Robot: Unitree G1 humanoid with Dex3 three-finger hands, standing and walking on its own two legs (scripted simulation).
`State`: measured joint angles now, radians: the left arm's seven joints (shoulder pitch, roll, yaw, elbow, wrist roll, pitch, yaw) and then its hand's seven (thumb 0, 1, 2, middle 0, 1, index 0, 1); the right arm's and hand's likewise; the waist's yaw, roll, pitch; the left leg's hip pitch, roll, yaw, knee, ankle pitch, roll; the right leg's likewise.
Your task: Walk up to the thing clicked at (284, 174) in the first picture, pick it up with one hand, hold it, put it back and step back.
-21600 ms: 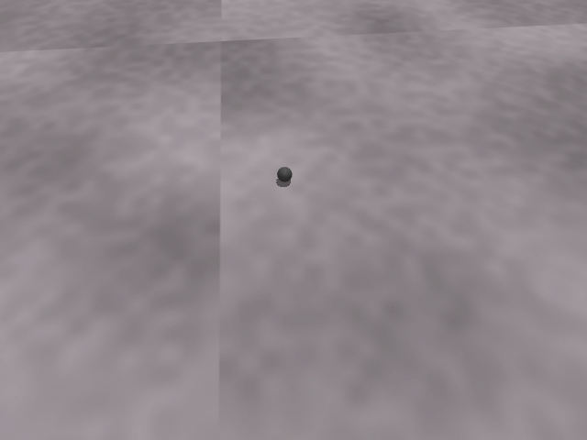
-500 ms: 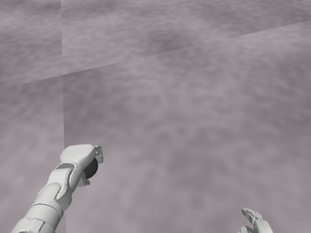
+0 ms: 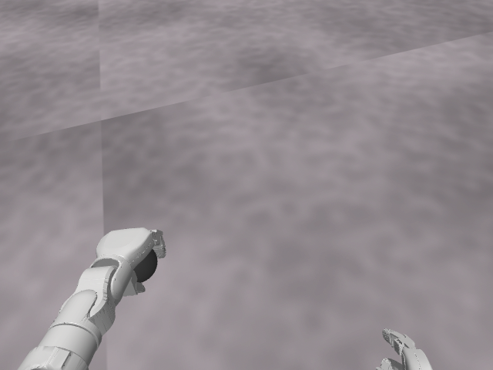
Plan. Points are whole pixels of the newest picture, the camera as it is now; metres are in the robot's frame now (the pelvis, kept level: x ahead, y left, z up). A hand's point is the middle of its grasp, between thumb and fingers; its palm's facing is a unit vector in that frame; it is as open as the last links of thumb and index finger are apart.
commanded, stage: hold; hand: left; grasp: from above
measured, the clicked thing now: (137, 262) +0.32 +0.23 -0.04
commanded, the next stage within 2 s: crouch in 0.16 s
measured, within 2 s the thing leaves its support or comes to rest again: neither
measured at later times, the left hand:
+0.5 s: hand (138, 279) +0.29 +0.22 -0.05, palm faces -0.45 -0.07 -0.89, open 8.9 cm
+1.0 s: hand (159, 298) +0.34 +0.25 -0.27, palm faces -0.41 +0.02 -0.91, open 8.8 cm
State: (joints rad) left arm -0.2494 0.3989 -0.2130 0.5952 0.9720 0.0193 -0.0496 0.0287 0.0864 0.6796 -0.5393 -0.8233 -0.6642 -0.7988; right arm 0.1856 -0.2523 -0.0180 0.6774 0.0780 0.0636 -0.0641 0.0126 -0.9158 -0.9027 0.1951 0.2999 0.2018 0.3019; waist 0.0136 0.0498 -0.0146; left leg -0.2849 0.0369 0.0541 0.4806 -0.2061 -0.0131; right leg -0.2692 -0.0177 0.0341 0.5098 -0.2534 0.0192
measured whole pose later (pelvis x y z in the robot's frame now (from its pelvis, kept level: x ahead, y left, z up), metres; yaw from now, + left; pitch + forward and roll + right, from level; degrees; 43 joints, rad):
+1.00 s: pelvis -0.04 +0.01 -0.16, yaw +0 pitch +27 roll -3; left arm -0.60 0.43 -0.09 1.14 1.17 -0.06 0.36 0.02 0.09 0.66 -0.53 -0.85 -0.66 -0.83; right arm 0.22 -0.27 -0.08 0.73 -0.02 0.02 -0.01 0.01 -0.91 -0.90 0.20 0.30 0.20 0.30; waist -0.10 0.03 -0.19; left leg -1.40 0.05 -0.02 1.45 -0.53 0.00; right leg -1.33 0.00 0.00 1.43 -0.57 0.03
